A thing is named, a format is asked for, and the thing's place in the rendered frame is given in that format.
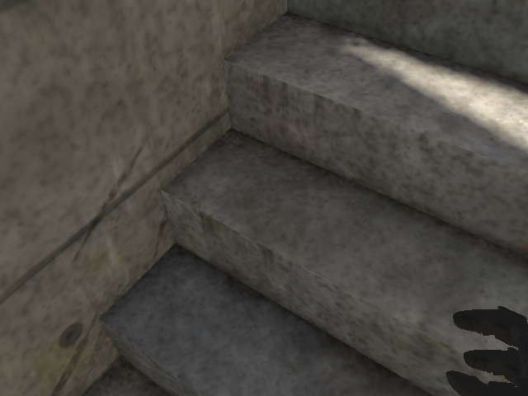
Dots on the right robot hand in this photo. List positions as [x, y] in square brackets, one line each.
[507, 326]

